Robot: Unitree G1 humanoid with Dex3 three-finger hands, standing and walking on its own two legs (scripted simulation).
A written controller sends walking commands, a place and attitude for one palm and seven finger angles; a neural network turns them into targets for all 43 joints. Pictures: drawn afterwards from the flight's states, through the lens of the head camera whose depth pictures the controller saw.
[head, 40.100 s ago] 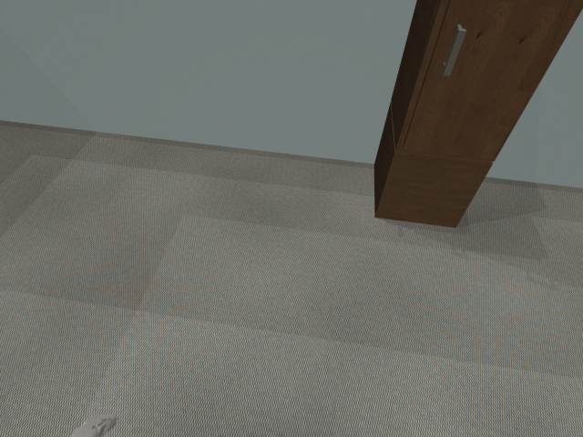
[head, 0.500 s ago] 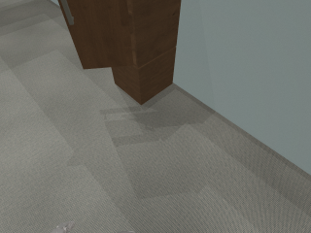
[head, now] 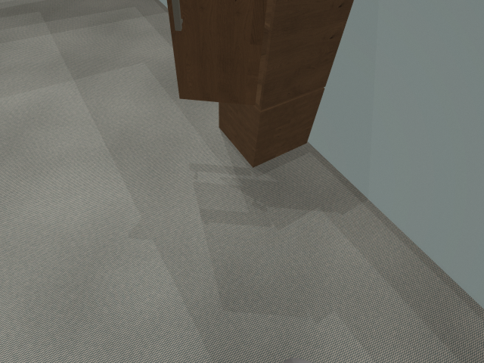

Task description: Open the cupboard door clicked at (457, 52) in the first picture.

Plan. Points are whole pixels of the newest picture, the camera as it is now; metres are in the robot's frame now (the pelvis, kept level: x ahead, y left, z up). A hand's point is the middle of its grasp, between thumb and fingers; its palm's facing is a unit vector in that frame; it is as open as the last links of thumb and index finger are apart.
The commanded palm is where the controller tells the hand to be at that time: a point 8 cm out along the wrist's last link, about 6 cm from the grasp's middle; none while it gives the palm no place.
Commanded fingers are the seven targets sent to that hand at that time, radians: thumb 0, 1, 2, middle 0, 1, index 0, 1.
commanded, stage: take the last steps up to it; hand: left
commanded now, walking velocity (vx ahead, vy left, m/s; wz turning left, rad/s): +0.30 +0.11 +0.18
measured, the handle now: (177, 6) +1.12 +0.30 +0.05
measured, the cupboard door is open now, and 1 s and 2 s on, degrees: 54 54 54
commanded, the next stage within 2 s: come to a stop and stand still in 1.40 s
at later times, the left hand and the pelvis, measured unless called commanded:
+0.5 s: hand out of the picture +0.06 +0.20 -0.19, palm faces +0.19 -0.97 -0.13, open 7.4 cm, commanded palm none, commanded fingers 0.00 0.90 0.90 -0.20 -0.30 -0.20 -0.30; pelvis +0.13 +0.04 -0.01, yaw +6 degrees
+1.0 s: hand (150, 235) +0.39 +0.24 -0.16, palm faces +0.10 -0.97 -0.21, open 7.4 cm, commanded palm none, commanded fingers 0.00 0.90 0.90 -0.20 -0.30 -0.20 -0.30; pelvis +0.31 +0.05 +0.00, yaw +5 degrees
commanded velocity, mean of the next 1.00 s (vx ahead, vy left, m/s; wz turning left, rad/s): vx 0.30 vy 0.06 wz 0.01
